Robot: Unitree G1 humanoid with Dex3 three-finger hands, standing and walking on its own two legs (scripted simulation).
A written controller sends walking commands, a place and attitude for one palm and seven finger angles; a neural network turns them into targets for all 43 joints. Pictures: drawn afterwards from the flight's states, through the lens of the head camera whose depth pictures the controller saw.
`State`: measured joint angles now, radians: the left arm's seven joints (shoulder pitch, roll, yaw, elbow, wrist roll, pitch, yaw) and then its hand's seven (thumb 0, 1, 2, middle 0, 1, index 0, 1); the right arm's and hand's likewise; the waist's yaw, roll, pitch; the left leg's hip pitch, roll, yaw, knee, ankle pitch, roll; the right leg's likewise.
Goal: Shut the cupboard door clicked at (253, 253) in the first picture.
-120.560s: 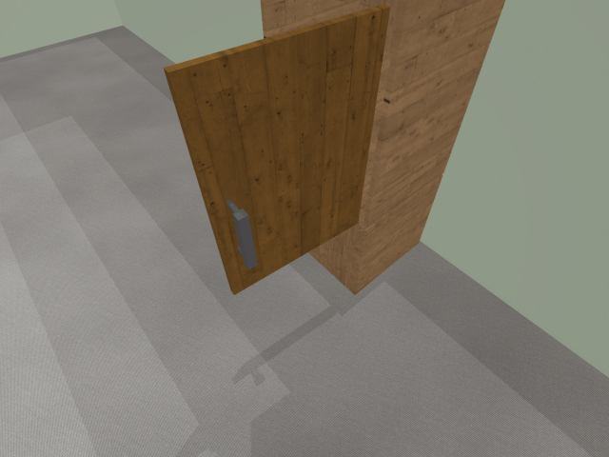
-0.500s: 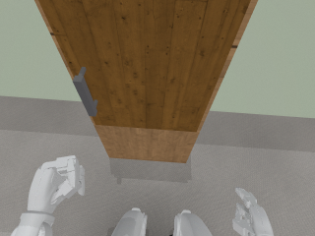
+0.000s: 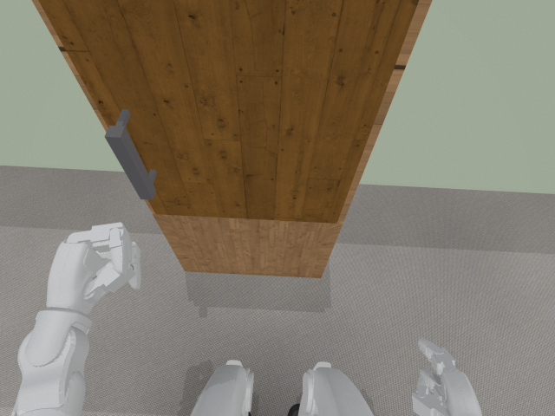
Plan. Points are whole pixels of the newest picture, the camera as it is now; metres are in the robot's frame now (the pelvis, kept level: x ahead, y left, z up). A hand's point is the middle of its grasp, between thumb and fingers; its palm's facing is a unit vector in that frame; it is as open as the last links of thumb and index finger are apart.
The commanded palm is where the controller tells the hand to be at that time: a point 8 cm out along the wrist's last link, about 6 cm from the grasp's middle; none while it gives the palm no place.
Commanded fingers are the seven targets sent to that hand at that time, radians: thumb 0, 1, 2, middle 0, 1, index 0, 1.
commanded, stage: bring the fist close to the handle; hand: left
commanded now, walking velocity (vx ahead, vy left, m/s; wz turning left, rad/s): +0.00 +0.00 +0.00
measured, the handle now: (136, 157) +0.51 +0.27 +0.01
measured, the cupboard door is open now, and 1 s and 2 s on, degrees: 0 0 0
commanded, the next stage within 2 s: push the door shut along its arc in 1.00 s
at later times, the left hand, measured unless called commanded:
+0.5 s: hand (138, 215) +0.39 +0.23 +0.02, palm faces -0.01 -1.00 -0.02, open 3.1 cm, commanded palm +0.37 +0.27 +0.02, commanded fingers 0.00 0.90 0.90 -1.30 -1.50 -1.30 -1.50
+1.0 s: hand (143, 203) +0.41 +0.23 +0.02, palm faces +0.05 -1.00 -0.03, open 3.1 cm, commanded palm +0.39 +0.27 +0.02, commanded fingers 0.00 0.90 0.90 -1.30 -1.50 -1.30 -1.50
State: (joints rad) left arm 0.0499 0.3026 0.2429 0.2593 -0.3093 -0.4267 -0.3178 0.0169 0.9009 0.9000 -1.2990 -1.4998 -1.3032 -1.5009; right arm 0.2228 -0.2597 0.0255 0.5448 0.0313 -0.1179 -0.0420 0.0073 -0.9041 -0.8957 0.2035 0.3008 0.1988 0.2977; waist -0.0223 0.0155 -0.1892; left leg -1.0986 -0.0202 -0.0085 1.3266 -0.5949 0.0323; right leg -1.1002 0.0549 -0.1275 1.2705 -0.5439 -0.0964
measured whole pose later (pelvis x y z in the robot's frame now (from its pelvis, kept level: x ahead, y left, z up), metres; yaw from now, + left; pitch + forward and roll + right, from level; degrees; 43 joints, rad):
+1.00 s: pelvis +0.00 +0.02 +0.00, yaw -1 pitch +25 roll -3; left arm -0.46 0.35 0.33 0.83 -0.19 -0.55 -0.23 0.02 0.90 0.90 -1.30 -1.50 -1.30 -1.50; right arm 0.28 -0.26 0.02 0.62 0.01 0.01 0.00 0.00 -0.90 -0.90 0.20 0.30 0.20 0.30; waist -0.09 0.01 -0.18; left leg -1.18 -0.03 0.02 1.33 -0.58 0.07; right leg -1.18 0.05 -0.10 1.26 -0.52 -0.06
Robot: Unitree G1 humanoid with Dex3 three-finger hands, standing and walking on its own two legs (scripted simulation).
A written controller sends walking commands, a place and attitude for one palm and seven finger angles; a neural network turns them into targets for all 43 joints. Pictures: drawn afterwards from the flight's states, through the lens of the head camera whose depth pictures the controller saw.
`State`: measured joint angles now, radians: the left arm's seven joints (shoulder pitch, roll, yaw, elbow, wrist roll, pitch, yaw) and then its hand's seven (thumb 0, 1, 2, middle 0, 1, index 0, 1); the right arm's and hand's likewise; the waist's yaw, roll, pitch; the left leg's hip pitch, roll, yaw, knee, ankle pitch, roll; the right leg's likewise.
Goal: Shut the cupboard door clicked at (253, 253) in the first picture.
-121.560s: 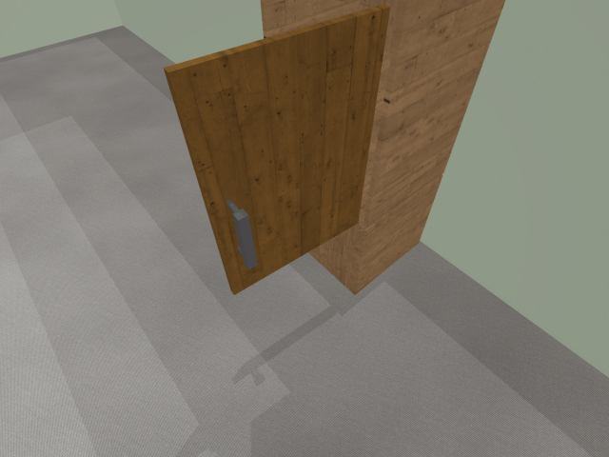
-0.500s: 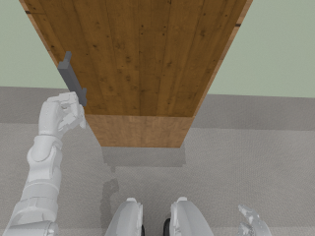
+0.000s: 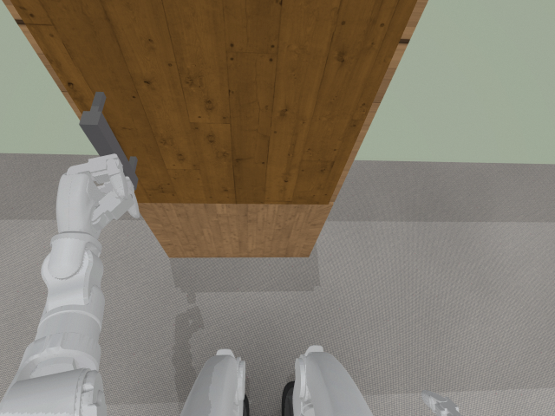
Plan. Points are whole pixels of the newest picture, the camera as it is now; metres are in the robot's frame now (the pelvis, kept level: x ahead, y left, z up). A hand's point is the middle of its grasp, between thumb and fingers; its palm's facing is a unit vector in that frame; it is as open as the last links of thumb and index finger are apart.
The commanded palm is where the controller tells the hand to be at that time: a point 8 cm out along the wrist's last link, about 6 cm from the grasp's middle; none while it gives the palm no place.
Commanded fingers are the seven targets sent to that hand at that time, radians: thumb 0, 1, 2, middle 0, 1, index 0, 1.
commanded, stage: push the door shut along its arc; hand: left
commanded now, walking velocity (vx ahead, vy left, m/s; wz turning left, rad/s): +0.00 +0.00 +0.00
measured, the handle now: (115, 145) +0.50 +0.25 +0.02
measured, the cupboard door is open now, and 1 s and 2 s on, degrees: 0 0 0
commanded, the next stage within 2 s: pull the fist back off the door in 0.60 s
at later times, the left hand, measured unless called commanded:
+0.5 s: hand (135, 180) +0.43 +0.21 +0.03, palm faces -0.06 -1.00 -0.06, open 3.1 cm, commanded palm +0.44 +0.25 +0.02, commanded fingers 0.00 0.90 0.90 -1.30 -1.50 -1.30 -1.50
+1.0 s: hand (138, 178) +0.44 +0.20 +0.03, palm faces +0.08 -1.00 -0.04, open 3.2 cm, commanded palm +0.42 +0.24 +0.02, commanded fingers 0.00 0.90 0.90 -1.30 -1.50 -1.30 -1.50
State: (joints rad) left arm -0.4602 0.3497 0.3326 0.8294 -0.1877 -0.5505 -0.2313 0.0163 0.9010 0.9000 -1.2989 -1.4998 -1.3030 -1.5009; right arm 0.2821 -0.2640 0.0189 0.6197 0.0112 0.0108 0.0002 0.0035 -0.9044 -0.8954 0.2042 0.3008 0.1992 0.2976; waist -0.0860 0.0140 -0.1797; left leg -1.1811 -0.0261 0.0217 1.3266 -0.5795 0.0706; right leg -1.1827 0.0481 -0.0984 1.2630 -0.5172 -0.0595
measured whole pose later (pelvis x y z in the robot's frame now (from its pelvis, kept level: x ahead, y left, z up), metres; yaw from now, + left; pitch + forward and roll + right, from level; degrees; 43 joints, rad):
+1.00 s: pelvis -0.06 -0.02 -0.04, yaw +0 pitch +26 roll -3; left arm -0.85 0.52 0.36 1.16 -0.11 -0.46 -0.21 0.02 0.90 0.90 -1.41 -1.50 -1.38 -1.50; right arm 0.31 -0.28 0.07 0.63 0.01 -0.05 -0.02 0.00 -0.90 -0.90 0.20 0.30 0.20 0.30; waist -0.16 0.02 -0.18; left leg -1.39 -0.01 -0.01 1.45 -0.51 0.05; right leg -1.38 0.05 -0.15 1.37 -0.45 -0.08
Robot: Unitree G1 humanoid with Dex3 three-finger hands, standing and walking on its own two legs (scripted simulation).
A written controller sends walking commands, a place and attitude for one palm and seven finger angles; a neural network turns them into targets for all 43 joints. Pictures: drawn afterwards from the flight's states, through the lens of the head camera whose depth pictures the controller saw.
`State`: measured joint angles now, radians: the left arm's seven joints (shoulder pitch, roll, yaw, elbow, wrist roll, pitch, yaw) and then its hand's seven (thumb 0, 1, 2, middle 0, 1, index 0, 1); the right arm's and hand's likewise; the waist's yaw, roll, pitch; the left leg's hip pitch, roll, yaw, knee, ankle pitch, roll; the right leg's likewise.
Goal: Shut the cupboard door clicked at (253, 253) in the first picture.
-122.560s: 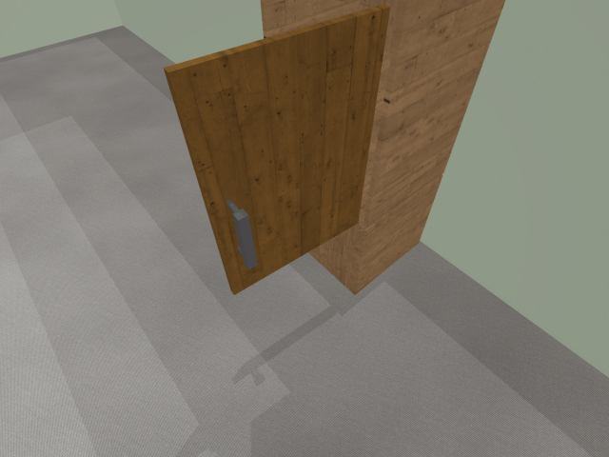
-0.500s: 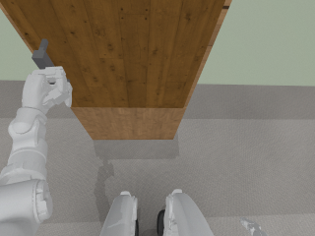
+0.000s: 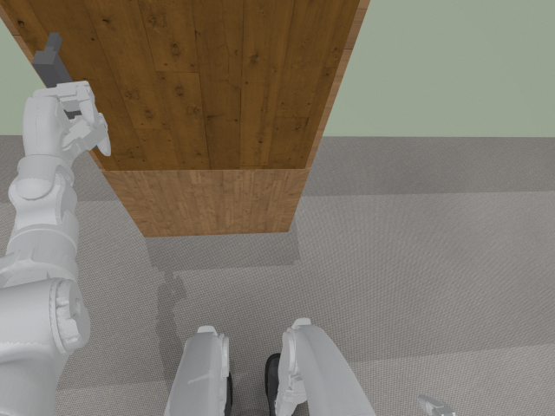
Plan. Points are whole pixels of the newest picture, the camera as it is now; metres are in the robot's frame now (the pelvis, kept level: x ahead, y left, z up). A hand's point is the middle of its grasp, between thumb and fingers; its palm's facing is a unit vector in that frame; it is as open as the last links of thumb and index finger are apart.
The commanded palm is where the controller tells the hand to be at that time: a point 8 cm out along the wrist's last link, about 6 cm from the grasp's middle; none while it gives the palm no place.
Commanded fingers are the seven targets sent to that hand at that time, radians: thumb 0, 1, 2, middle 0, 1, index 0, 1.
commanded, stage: pull the fist back off the door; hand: left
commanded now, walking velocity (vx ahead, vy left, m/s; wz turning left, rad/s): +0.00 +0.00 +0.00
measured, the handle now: (76, 95) +0.57 +0.27 +0.05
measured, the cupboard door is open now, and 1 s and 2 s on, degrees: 0 0 0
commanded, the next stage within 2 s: draw the hand back to the body in 0.58 s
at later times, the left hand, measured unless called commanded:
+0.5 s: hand (95, 169) +0.43 +0.22 +0.06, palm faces +0.05 -1.00 -0.02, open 3.1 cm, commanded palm +0.40 +0.26 +0.06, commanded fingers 0.00 0.90 0.90 -1.30 -1.50 -1.30 -1.50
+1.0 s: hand (41, 170) +0.38 +0.23 +0.14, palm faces +0.08 -0.99 -0.07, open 3.1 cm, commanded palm +0.35 +0.28 +0.13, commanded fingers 0.00 0.90 0.90 -1.30 -1.50 -1.30 -1.50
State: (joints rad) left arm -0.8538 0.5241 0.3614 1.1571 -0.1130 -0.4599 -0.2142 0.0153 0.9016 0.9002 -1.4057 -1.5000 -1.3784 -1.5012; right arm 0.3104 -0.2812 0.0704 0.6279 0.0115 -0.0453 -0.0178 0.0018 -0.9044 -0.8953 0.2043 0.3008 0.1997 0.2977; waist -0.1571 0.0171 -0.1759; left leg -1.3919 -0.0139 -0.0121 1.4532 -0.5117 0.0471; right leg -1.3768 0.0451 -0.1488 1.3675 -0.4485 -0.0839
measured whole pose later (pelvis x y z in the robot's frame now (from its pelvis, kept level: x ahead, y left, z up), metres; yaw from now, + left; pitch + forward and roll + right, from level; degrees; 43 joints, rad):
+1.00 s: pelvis +0.07 +0.01 +0.08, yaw +1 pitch +17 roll -2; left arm -0.03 0.31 0.24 0.33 -0.28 -0.36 -0.24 0.02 0.90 0.90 -1.30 -1.50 -1.30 -1.50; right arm 0.27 -0.23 0.05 0.53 0.05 0.02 -0.03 0.01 -0.90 -0.90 0.20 0.30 0.20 0.30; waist -0.02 0.03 -0.18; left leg -0.90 -0.04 0.00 1.13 -0.53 0.05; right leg -0.90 0.05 -0.09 1.08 -0.48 -0.07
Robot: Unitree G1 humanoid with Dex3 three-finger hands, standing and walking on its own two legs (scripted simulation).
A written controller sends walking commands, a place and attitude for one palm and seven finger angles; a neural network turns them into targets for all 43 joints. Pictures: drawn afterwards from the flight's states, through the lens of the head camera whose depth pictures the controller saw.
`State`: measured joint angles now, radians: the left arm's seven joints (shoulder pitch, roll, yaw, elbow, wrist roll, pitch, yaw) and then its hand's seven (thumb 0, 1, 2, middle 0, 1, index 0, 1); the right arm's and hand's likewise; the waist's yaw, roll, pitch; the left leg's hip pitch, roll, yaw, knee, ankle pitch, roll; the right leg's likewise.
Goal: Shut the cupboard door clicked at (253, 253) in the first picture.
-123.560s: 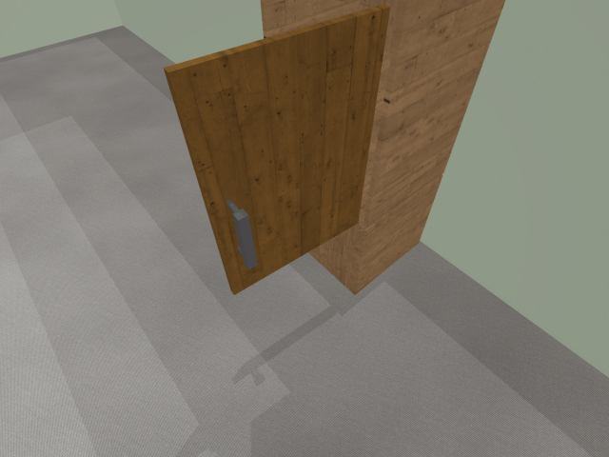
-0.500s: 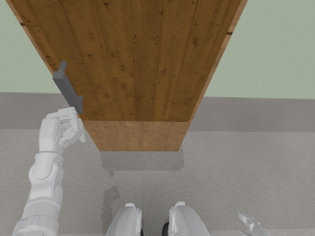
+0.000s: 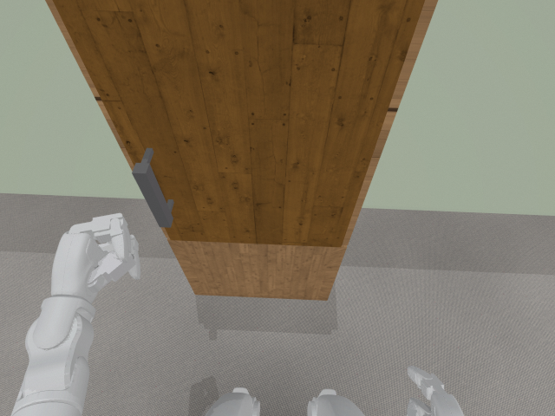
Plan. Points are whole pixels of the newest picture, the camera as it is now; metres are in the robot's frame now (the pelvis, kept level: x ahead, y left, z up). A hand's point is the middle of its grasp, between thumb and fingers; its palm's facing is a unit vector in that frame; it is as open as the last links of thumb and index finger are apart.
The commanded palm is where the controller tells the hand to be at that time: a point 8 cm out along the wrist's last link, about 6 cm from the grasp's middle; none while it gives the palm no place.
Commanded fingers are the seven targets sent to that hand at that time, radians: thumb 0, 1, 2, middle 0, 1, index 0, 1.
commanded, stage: draw the hand back to the body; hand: left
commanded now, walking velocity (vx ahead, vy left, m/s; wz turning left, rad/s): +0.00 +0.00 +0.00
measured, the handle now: (157, 189) +0.50 +0.25 -0.03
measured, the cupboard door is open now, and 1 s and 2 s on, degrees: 0 0 0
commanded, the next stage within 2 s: step back with the hand held close in 1.28 s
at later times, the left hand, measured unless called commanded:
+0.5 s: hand (48, 270) +0.25 +0.25 +0.15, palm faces +0.32 -0.89 -0.33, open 3.4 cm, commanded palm +0.22 +0.30 +0.17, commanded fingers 0.00 0.90 0.90 -0.72 -0.87 -0.72 -0.87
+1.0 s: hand out of the picture +0.21 +0.28 +0.26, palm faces +0.48 -0.77 -0.41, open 6.8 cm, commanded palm +0.17 +0.31 +0.26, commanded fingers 0.00 0.90 0.90 -0.20 -0.30 -0.20 -0.30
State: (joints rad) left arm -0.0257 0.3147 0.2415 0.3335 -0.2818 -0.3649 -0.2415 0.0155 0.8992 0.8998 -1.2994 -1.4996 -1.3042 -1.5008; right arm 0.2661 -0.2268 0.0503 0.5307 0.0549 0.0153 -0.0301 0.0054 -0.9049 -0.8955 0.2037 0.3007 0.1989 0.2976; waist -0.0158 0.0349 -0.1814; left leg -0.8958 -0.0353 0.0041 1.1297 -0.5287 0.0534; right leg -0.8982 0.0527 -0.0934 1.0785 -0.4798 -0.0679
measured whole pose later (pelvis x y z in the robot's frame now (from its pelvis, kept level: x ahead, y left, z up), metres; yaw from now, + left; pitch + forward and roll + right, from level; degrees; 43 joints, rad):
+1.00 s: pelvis +0.03 +0.01 +0.08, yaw +1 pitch -3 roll -1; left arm 0.48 0.37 0.36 -0.41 -0.09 -0.06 0.11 0.01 0.89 0.90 -0.32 -0.42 -0.32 -0.42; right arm 0.22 -0.24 0.03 0.62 0.03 -0.08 -0.04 0.01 -0.90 -0.90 0.20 0.30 0.20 0.30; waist 0.07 0.09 -0.03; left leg -0.12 -0.06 0.00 0.46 -0.29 0.06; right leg -0.13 0.04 -0.05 0.44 -0.26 -0.04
